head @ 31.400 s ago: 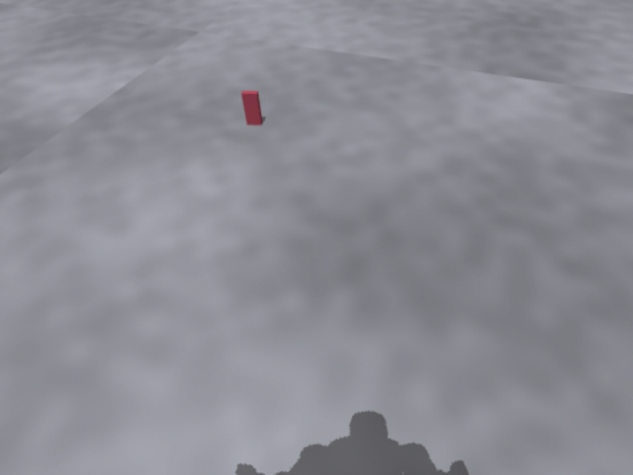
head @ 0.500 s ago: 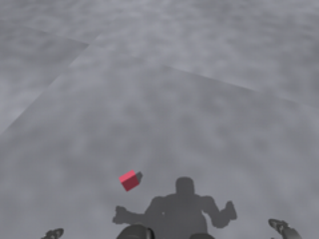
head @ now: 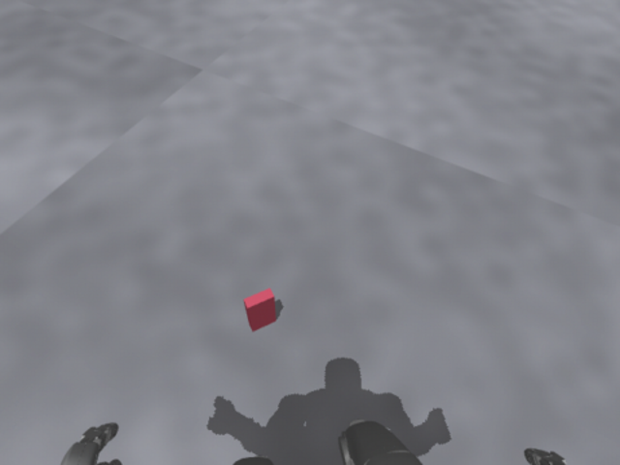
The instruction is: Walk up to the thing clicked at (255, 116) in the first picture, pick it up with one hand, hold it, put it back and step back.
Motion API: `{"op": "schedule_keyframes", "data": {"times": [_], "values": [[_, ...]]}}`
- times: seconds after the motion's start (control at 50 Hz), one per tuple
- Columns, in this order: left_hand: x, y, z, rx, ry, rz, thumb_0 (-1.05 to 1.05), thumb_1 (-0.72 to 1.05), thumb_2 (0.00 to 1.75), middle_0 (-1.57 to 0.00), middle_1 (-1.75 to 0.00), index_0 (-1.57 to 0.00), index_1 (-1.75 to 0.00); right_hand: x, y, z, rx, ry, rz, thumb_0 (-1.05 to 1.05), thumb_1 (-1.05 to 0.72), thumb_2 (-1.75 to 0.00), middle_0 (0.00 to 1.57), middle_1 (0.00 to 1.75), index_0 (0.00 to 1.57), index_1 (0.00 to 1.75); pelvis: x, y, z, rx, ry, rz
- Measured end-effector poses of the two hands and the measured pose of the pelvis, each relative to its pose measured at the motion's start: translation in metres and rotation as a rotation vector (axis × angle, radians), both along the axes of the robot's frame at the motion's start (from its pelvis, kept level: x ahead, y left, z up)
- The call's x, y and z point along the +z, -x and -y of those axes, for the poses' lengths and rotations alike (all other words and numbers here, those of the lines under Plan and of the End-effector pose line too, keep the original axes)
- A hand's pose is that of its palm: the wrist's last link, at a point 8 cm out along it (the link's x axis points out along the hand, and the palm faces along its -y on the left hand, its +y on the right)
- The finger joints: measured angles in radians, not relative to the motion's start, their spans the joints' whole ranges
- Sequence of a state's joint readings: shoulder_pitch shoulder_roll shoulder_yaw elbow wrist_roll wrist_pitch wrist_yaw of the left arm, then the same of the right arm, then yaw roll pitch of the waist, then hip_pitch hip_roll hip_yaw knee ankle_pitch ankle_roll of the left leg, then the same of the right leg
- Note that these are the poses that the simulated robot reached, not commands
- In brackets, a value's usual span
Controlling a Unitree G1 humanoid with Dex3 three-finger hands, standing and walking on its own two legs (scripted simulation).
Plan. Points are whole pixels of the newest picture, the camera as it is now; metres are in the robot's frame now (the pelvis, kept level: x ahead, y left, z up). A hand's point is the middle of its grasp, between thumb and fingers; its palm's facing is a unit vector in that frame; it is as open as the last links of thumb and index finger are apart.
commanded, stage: step back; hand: left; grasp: from the side
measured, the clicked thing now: (260, 310) +0.59 +0.14 -0.67
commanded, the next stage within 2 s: none
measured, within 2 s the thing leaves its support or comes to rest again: neither
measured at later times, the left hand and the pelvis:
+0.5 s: hand out of the picture -0.08 +0.24 -0.14, palm faces -0.07 -0.91 -0.42, open 7.4 cm; pelvis -0.17 -0.03 +0.00, yaw -4 degrees
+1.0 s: hand out of the picture -0.26 +0.21 -0.16, palm faces -0.08 -0.92 -0.39, open 7.4 cm; pelvis -0.35 -0.06 -0.02, yaw -5 degrees
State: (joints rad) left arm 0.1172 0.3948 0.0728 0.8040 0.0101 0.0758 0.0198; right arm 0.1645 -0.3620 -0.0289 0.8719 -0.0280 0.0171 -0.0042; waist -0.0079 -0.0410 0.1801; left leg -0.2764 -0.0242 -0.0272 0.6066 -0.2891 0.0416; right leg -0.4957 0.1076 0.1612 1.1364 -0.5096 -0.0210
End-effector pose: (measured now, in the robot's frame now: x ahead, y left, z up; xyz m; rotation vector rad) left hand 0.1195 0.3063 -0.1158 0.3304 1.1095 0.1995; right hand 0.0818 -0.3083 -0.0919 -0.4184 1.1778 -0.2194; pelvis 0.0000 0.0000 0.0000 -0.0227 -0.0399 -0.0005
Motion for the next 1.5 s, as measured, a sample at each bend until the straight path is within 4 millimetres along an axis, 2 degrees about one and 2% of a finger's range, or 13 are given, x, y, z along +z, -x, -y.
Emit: {"op": "schedule_keyframes", "data": {"times": [0.22,0.32,0.42,0.52,0.62,0.76,0.86,0.94,1.04,1.12,1.28,1.38,1.5], "values": [[-0.007,0.096,0.003,-0.042,-0.024,-0.11,0.0,0.9,0.9,-0.21,-0.3,-0.2,-0.3,0.004,0.05,0.013,-0.021,0.009,0.124,0.0,-0.9,-0.9,0.21,0.3,0.21,0.31,-0.005,0.074,0.009,-0.082,-0.001,-0.003],[-0.005,0.144,0.02,-0.052,-0.041,-0.12,0.0,0.9,0.9,-0.2,-0.3,-0.2,-0.29,-0.014,0.091,0.038,-0.053,-0.008,0.135,0.0,-0.9,-0.9,0.21,0.3,0.21,0.31,-0.015,0.115,0.023,-0.093,0.013,0.009],[0.013,0.189,0.031,-0.035,-0.047,-0.122,0.0,0.9,0.9,-0.21,-0.3,-0.2,-0.3,-0.017,0.144,0.045,-0.091,-0.028,0.072,0.01,-0.91,-0.9,0.21,0.3,0.21,0.3,-0.004,0.144,0.028,-0.087,-0.046,0.009],[0.02,0.199,0.028,-0.04,-0.069,-0.056,0.0,0.9,0.9,-0.21,-0.3,-0.2,-0.3,-0.021,0.199,0.042,-0.08,-0.028,-0.001,0.01,-0.91,-0.9,0.21,0.3,0.2,0.3,-0.003,0.174,0.027,-0.049,-0.051,-0.004],[0.008,0.199,0.019,-0.042,-0.053,0.057,0.0,0.9,0.9,-0.21,-0.3,-0.2,-0.3,-0.028,0.244,0.03,-0.051,-0.008,-0.06,0.01,-0.91,-0.9,0.21,0.3,0.2,0.3,-0.015,0.211,0.021,0.0,-0.054,0.008],[0.007,0.237,0.029,-0.034,-0.003,0.056,0.0,0.9,0.9,-0.21,-0.3,-0.2,-0.3,-0.009,0.281,0.025,-0.028,-0.003,-0.018,0.01,-0.9,-0.9,0.21,0.3,0.21,0.31,-0.004,0.261,0.026,-0.012,-0.012,0.004],[0.001,0.289,0.037,-0.051,-0.008,-0.002,0.0,0.9,0.9,-0.21,-0.3,-0.2,-0.3,0.0,0.291,0.044,-0.016,0.026,0.077,0.01,-0.9,-0.9,0.21,0.3,0.21,0.31,-0.006,0.299,0.036,-0.054,-0.004,-0.011],[-0.007,0.339,0.046,-0.058,-0.03,-0.054,0.0,0.9,0.9,-0.21,-0.3,-0.2,-0.3,-0.006,0.306,0.067,-0.014,0.028,0.14,0.0,-0.9,-0.9,0.21,0.3,0.21,0.31,-0.016,0.331,0.051,-0.088,-0.014,-0.013],[0.0,0.412,0.059,-0.017,-0.039,-0.128,0.0,0.9,0.9,-0.21,-0.3,-0.2,-0.3,-0.013,0.345,0.083,-0.052,0.01,0.108,0.0,-0.91,-0.9,0.21,0.3,0.21,0.3,-0.012,0.36,0.061,-0.082,-0.028,-0.002],[0.009,0.446,0.057,0.019,-0.054,-0.14,0.0,0.9,0.9,-0.21,-0.3,-0.2,-0.3,-0.019,0.38,0.084,-0.045,-0.008,0.038,0.0,-0.91,-0.9,0.21,0.3,0.2,0.3,-0.006,0.373,0.06,-0.053,-0.041,-0.006],[0.004,0.467,0.034,0.071,-0.06,-0.099,0.0,0.9,0.9,-0.21,-0.3,-0.2,-0.3,-0.03,0.423,0.056,-0.026,-0.05,-0.068,0.01,-0.91,-0.9,0.21,0.3,0.2,0.3,-0.01,0.389,0.051,-0.001,-0.062,0.011],[0.008,0.462,0.039,0.054,-0.04,-0.101,0.0,0.9,0.9,-0.21,-0.3,-0.2,-0.3,-0.024,0.424,0.045,-0.03,-0.093,-0.016,0.01,-0.91,-0.9,0.21,0.3,0.21,0.3,-0.002,0.391,0.055,-0.008,-0.045,0.006],[0.013,0.451,0.057,0.046,-0.042,-0.061,0.0,0.9,0.9,-0.21,-0.3,-0.2,-0.3,-0.028,0.409,0.056,-0.039,-0.112,0.006,0.01,-0.9,-0.9,0.21,0.3,0.21,0.31,-0.002,0.387,0.069,-0.002,-0.014,0.006]]}}
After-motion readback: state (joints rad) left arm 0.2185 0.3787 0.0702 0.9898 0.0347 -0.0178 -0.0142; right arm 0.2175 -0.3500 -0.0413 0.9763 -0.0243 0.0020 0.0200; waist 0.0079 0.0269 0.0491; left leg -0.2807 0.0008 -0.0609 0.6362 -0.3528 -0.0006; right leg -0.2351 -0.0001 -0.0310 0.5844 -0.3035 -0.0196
